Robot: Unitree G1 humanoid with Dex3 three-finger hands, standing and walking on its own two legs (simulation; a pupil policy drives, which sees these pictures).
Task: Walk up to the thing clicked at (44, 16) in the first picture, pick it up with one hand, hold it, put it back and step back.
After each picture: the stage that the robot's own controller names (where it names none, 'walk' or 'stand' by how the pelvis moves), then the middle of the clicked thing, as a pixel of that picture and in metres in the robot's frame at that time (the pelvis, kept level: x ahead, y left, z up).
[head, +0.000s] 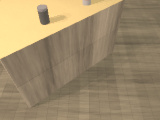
stand; (43, 14) +0.94 +0.27 -0.08
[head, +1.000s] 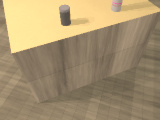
rise first; (65, 15) +0.89 +0.17 -0.08
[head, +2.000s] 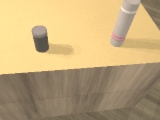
rise first; (40, 39) +0.59 +0.21 -0.05
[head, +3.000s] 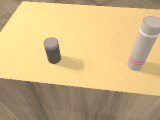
stand; (52, 51) +0.55 +0.18 -0.05
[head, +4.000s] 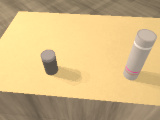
stand; (50, 62) +0.52 +0.18 -0.08
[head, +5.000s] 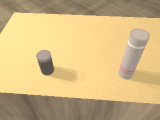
stand; (45, 63) +0.52 +0.20 -0.09
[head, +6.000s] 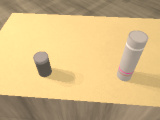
stand; (43, 64) +0.51 +0.21 -0.09
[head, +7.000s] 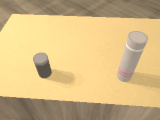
stand; (42, 65) +0.51 +0.21 -0.09
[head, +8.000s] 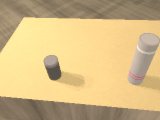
rise first; (53, 68) +0.50 +0.19 -0.08
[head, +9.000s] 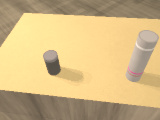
go down; (52, 63) +0.52 +0.19 -0.08
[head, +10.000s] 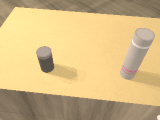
go down; (45, 59) +0.53 +0.18 -0.07
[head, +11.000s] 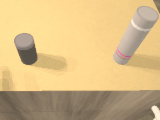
go down; (26, 49) +0.50 +0.18 -0.03
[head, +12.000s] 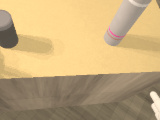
close in; (4, 30) +0.52 +0.19 +0.01
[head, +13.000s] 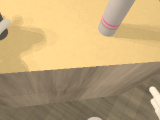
close; out of the picture +0.54 +0.20 +0.03
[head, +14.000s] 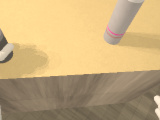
lift; out of the picture +0.47 +0.22 +0.02
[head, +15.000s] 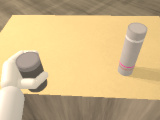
lift; (33, 72) +0.33 +0.17 +0.12
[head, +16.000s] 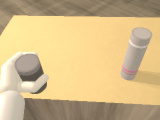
hold; (32, 74) +0.32 +0.17 +0.11
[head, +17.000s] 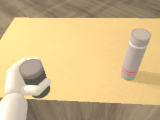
hold; (36, 79) +0.32 +0.16 +0.09
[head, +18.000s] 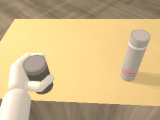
crouch; (39, 75) +0.33 +0.15 +0.10
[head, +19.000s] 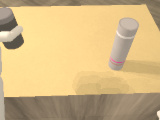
crouch; (8, 29) +0.48 +0.21 +0.15
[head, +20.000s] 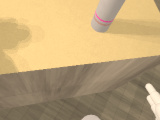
lower; out of the picture +0.55 +0.22 +0.03
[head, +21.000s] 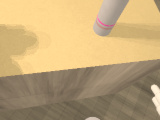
lower; out of the picture +0.53 +0.21 +0.03
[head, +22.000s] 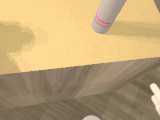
lower; out of the picture +0.54 +0.22 +0.03
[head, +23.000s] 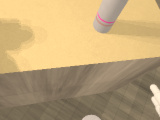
lower; out of the picture +0.55 +0.22 +0.03
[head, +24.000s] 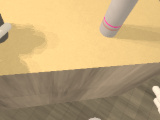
draw back; out of the picture +0.53 +0.20 +0.03
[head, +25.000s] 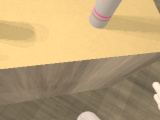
rise; out of the picture +0.54 +0.21 +0.04
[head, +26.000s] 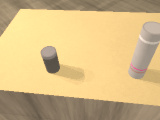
sink last; (50, 60) +0.50 +0.19 -0.03
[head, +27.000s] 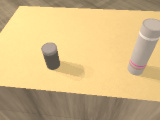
stand; (51, 56) +0.52 +0.18 -0.03
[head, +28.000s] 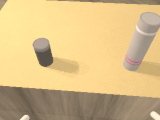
stand; (43, 52) +0.51 +0.19 -0.02
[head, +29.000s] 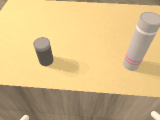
stand; (44, 52) +0.52 +0.19 -0.02
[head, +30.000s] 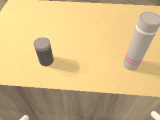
stand; (44, 52) +0.52 +0.19 -0.02
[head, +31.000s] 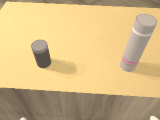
stand; (41, 54) +0.52 +0.19 -0.02
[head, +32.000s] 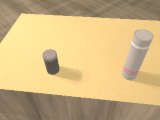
stand; (51, 62) +0.53 +0.18 -0.08
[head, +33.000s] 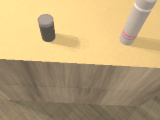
walk; (47, 28) +0.61 +0.16 -0.07
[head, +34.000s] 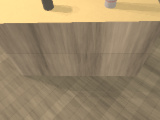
walk; out of the picture +0.91 +0.26 -0.06
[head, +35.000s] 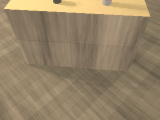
stand; out of the picture +1.17 +0.22 -0.07
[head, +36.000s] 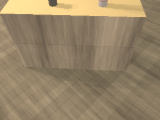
stand; out of the picture +1.16 +0.23 -0.09
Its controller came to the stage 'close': yes
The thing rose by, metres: 0.22
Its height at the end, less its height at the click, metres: +0.00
